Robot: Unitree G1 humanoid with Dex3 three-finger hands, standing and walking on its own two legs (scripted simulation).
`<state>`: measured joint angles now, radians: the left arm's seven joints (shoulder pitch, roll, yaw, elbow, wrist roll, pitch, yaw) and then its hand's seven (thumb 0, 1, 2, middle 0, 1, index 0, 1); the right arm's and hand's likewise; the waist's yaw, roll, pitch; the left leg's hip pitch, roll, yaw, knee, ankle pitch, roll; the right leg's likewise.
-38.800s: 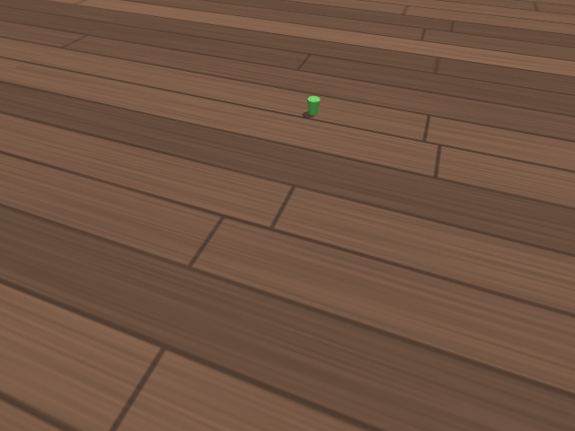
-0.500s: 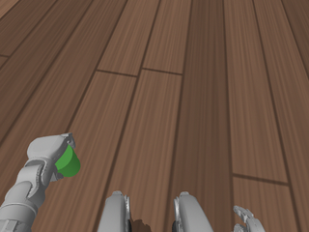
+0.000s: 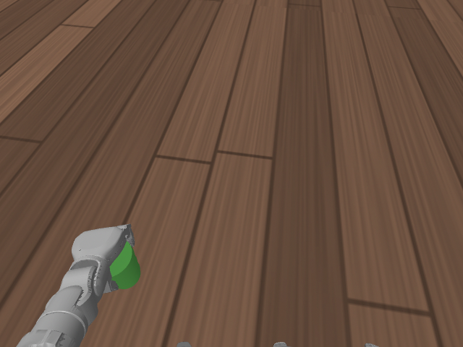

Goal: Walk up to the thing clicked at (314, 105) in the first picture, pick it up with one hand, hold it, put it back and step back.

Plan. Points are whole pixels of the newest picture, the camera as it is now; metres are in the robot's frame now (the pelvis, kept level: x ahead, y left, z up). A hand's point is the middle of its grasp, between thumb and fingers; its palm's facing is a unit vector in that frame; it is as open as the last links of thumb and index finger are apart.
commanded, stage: lift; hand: left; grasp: from above
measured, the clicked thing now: (119, 266) +0.33 +0.23 -0.12
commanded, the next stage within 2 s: hold in 0.10 s
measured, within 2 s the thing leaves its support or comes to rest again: neither
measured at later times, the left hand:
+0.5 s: hand (108, 245) +0.33 +0.22 -0.03, palm faces -0.45 -0.06 -0.89, open 10.4 cm
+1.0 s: hand (109, 245) +0.32 +0.21 +0.00, palm faces -0.45 -0.05 -0.89, open 10.5 cm
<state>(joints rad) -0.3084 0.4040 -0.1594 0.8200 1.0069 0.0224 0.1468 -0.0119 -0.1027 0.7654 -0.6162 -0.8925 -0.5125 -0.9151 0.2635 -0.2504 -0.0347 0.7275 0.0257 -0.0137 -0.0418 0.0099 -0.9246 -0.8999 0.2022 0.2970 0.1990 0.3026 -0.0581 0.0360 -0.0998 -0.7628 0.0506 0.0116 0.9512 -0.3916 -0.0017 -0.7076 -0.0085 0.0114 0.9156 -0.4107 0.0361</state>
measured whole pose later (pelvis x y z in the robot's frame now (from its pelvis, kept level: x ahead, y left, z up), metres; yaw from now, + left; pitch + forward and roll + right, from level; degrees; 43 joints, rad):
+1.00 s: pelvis +0.03 -0.01 +0.05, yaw -1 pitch +3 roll +0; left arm -0.26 0.38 -0.21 0.71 1.00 0.02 0.01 -0.01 -0.12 0.82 -0.60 -0.92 -0.51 -0.93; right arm 0.23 -0.26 -0.04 0.68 0.05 0.06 -0.03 0.01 -0.91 -0.89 0.20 0.30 0.20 0.30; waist -0.01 0.05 -0.04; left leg -0.35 0.04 0.05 0.56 -0.26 -0.01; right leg -0.33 -0.02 0.03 0.57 -0.29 0.03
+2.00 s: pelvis +0.02 -0.01 +0.05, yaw -1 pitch +0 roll +0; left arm -0.21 0.40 -0.20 0.61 1.00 0.00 -0.04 -0.01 -0.12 0.82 -0.58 -0.95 -0.50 -0.94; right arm 0.19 -0.26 -0.02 0.66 0.06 0.07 -0.05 0.01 -0.91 -0.90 0.20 0.30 0.20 0.30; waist 0.01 0.05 0.00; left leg -0.26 0.03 0.05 0.47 -0.21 -0.01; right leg -0.24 -0.02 0.04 0.49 -0.25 0.03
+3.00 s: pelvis -0.03 +0.00 -0.12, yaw -1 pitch +29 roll -3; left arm -0.58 0.46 -0.02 1.18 1.19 -0.10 0.39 -0.01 -0.09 0.81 -0.55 -0.97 -0.48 -0.95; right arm 0.24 -0.27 -0.08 0.75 -0.05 0.00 -0.01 0.01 -0.91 -0.89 0.20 0.30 0.20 0.30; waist -0.11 0.04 -0.20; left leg -1.47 0.05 -0.03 1.52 -0.55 0.00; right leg -1.40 0.00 0.00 1.49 -0.59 0.04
